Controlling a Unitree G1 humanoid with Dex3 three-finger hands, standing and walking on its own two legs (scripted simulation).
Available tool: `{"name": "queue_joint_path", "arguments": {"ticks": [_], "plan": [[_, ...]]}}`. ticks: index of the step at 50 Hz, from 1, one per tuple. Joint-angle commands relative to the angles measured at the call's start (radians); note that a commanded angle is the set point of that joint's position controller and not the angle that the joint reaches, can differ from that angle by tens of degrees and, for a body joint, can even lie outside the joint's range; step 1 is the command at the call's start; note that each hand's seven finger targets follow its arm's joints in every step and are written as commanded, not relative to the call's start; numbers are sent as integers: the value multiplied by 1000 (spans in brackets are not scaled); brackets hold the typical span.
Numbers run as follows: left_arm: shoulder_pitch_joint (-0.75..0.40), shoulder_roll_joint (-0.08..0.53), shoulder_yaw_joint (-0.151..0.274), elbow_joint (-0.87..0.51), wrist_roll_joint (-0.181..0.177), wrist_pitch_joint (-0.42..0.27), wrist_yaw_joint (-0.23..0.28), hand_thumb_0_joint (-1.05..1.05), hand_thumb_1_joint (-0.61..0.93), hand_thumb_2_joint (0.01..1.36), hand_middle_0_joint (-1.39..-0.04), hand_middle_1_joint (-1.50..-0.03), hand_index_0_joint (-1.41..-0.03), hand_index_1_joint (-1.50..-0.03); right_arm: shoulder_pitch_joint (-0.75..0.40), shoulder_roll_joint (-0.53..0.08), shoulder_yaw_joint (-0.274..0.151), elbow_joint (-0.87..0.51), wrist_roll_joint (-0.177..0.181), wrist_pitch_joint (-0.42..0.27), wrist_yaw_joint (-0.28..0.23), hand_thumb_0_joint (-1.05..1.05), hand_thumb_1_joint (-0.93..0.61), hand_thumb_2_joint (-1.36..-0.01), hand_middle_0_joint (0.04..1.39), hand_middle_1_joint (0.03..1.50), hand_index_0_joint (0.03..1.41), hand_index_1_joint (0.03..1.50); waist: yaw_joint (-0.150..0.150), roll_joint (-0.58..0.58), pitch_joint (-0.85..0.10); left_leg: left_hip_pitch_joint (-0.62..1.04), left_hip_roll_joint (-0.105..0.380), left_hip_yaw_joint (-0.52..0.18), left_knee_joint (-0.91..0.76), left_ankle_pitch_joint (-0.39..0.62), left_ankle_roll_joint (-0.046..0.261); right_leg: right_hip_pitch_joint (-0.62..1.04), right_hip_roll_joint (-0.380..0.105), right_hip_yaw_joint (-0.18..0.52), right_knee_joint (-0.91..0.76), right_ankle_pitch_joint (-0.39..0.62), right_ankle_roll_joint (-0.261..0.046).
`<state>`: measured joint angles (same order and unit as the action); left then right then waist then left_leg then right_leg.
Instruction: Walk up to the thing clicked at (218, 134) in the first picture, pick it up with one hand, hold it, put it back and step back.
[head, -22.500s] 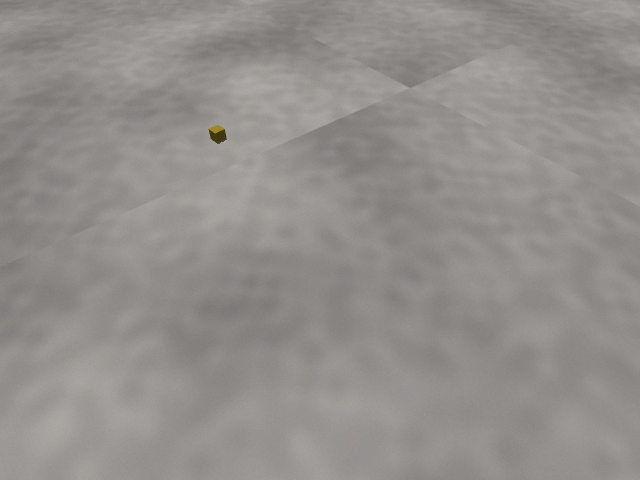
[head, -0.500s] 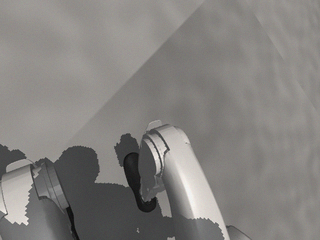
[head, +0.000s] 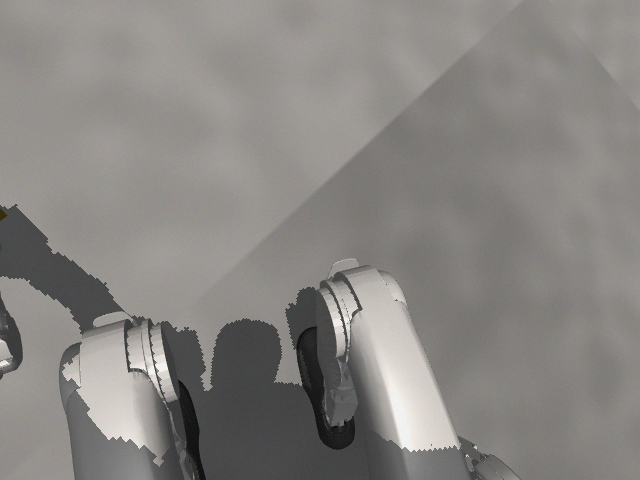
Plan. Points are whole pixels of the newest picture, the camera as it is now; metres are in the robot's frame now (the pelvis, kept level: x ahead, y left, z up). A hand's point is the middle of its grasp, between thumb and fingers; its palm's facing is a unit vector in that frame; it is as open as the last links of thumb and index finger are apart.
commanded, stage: lift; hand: left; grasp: from above
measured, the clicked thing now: out of the picture +0.47 +0.35 -0.21
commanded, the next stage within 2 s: hold in 1.66 s
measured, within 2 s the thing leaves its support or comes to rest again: neither
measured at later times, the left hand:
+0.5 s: hand out of the picture +0.40 +0.36 -0.06, palm faces -0.23 -0.32 -0.92, open 8.6 cm
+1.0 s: hand out of the picture +0.36 +0.31 +0.16, palm faces -0.27 -0.33 -0.90, open 8.6 cm
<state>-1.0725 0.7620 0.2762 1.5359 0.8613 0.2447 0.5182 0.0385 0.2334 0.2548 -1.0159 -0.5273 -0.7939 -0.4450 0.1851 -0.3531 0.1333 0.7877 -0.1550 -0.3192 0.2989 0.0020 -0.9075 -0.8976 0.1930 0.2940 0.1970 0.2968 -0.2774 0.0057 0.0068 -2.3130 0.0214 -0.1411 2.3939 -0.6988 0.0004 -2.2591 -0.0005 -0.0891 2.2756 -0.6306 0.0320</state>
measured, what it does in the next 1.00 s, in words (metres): rises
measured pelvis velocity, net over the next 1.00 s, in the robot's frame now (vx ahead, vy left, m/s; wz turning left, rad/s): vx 0.03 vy -0.01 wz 0.12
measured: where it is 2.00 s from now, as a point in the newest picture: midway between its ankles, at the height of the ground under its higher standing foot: (260, 438)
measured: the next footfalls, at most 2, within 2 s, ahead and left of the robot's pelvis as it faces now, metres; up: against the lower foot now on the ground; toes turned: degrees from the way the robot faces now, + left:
none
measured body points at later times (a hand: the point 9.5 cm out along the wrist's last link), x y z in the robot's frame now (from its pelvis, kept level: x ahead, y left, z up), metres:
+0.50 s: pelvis +0.00 +0.00 +0.05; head +0.20 +0.03 +0.45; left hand +0.41 +0.37 +0.00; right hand +0.08 -0.26 -0.08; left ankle +0.07 +0.13 -0.30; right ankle +0.11 -0.12 -0.30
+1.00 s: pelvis +0.03 -0.01 +0.25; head +0.16 +0.01 +0.69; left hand +0.37 +0.32 +0.21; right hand +0.18 -0.26 +0.12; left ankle +0.07 +0.13 -0.30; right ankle +0.11 -0.12 -0.30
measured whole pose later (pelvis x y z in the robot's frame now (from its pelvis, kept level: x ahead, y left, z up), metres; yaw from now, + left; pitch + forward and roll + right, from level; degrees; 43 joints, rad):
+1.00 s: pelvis +0.03 -0.01 +0.25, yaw +7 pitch +28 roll -2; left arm -0.54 0.38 -0.05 0.91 0.71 0.54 0.28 0.04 0.25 0.24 -1.09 -0.37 -0.85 -0.32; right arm 0.15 -0.25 0.00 0.80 0.04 -0.14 -0.02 0.01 -0.92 -0.90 0.20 0.29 0.20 0.30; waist -0.09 0.06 -0.23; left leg -1.43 0.04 -0.05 1.54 -0.60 -0.02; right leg -1.41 -0.01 -0.04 1.50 -0.57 0.00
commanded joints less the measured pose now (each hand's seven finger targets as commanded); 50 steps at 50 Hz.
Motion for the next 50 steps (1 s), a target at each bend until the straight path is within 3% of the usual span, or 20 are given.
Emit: {"name": "queue_joint_path", "arguments": {"ticks": [1,2,3,7,11,12,14,16,19,22,24,29,30,32,35,37,40,43,46,50], "plan": [[-300,300,-7,-151,25,18,27,0,725,344,-1119,-398,-1145,-369,237,-235,-93,17,23,18,-17,0,-917,-904,200,300,200,300,-1,322,-783,471,-8,112,-228,263,20,472,47,-49,-214,257,-50],[-272,274,-20,-124,21,24,10,0,736,329,-1122,-406,-1153,-371,239,-225,-100,19,23,22,-17,0,-919,-905,200,300,200,300,0,310,-752,462,-10,120,-242,258,21,481,47,-43,-224,249,-51],[-291,297,-7,-173,17,24,-3,0,719,321,-1101,-424,-1136,-387,246,-225,-111,26,24,24,-20,0,-922,-906,199,300,200,300,16,305,-794,479,-11,119,-244,258,23,493,44,-40,-233,243,-51],[-242,249,-20,-216,-2,50,-46,0,710,322,-1100,-430,-1134,-394,233,-216,-140,16,50,47,-22,0,-923,-908,199,300,199,300,70,366,-870,554,-15,109,-303,252,14,460,37,-47,-228,214,-69],[-217,235,-40,-237,24,59,-93,0,695,257,-1094,-370,-1128,-333,234,-208,-161,13,67,76,-36,0,-922,-906,199,300,199,300,67,312,-833,567,-21,102,-335,239,18,432,36,-41,-246,202,-69],[-201,183,-55,-226,19,60,-96,0,677,293,-1083,-383,-1112,-350,238,-206,-169,15,73,80,-38,0,-922,-906,199,300,199,300,74,299,-822,558,-22,107,-344,239,18,425,33,-37,-251,206,-70],[-183,149,-72,-249,21,59,-108,0,675,297,-1073,-420,-1110,-381,248,-201,-174,19,74,84,-42,0,-922,-906,199,300,199,300,69,269,-813,574,-23,105,-363,243,19,436,32,-37,-267,209,-69],[-189,155,-66,-294,15,56,-108,0,663,306,-1071,-410,-1102,-376,244,-198,-180,11,82,87,-51,0,-924,-907,199,300,199,300,80,259,-826,590,-25,103,-383,228,21,448,28,-33,-290,199,-68],[-197,95,-97,-355,-13,57,-123,0,661,289,-1072,-410,-1105,-374,237,-189,-193,3,89,91,-67,0,-924,-907,199,300,199,300,68,229,-820,601,-30,115,-420,178,24,488,27,-22,-356,150,-65],[-137,52,-117,-427,-42,66,-133,0,614,298,-1042,-406,-1071,-374,217,-179,-205,-13,102,97,-87,0,-923,-907,199,300,199,300,93,229,-861,663,-32,111,-478,139,17,532,25,-15,-405,105,-67],[-82,83,-111,-485,-46,79,-143,0,610,282,-1042,-386,-1070,-356,191,-177,-213,-25,113,108,-104,0,-921,-907,199,300,199,300,114,214,-855,691,-33,100,-524,102,17,554,23,-7,-445,64,-67],[-15,57,-143,-659,-58,117,-167,0,629,296,-1071,-344,-1088,-325,127,-147,-213,-58,143,132,-159,0,-917,-905,200,300,200,300,125,189,-834,771,-33,78,-643,29,17,611,25,13,-558,2,-63],[18,22,-163,-674,-67,126,-172,0,621,321,-1075,-342,-1087,-328,117,-138,-209,-68,147,134,-171,0,-917,-906,200,300,200,300,126,184,-824,773,-32,88,-665,31,17,640,28,17,-588,-3,-62],[62,26,-164,-728,-73,149,-176,0,607,352,-1063,-371,-1074,-358,97,-129,-205,-78,160,139,-197,0,-917,-906,200,300,200,300,144,165,-842,819,-31,92,-708,51,17,704,30,25,-642,10,-60],[136,-30,-197,-752,-73,192,-189,0,610,379,-1071,-371,-1077,-363,84,-114,-199,-81,176,148,-238,0,-914,-904,200,300,200,300,156,178,-799,927,-28,84,-801,81,7,768,27,16,-694,59,-62],[149,-21,-186,-782,-71,220,-183,0,645,401,-1100,-377,-1103,-372,77,-108,-195,-80,182,157,-264,0,-914,-904,200,300,200,300,168,178,-799,1001,-27,82,-850,118,3,824,24,16,-737,93,-63],[191,-108,-235,-753,-94,257,-183,0,678,436,-1130,-390,-1132,-388,64,-83,-185,-66,186,158,-295,0,-911,-903,200,300,200,300,148,127,-731,1052,-22,98,-913,158,6,908,26,19,-823,129,-59],[196,-99,-240,-793,-108,272,-188,0,641,450,-1114,-372,-1106,-379,61,-68,-182,-60,190,157,-318,0,-911,-903,200,300,200,300,168,142,-739,1132,-24,119,-971,218,8,1027,27,34,-901,177,-59],[249,-165,-295,-763,-117,287,-206,0,600,455,-1093,-350,-1078,-366,56,-57,-182,-48,200,156,-334,0,-910,-904,199,300,199,300,158,105,-681,1182,-25,132,-1041,244,14,1121,32,46,-991,203,-56],[294,-219,-337,-781,-131,282,-220,0,520,425,-1028,-343,-1013,-357,54,-30,-182,-49,206,152,-353,0,-908,-904,199,300,199,300,169,66,-614,1258,-25,143,-1144,261,18,1253,38,58,-1108,216,-51]]}}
